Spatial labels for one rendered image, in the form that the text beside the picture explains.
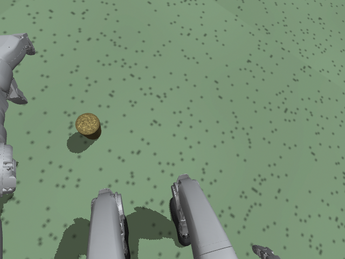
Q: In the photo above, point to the right robot foot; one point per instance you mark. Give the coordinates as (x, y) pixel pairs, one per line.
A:
(183, 240)

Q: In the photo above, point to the cup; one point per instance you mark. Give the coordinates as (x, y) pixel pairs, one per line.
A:
(88, 125)

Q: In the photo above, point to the left robot hand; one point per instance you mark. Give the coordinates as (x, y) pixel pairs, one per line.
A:
(13, 49)

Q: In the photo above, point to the left robot arm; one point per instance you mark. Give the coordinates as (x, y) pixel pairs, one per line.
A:
(7, 163)

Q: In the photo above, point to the right robot hand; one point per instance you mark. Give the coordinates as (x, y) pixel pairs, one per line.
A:
(264, 253)

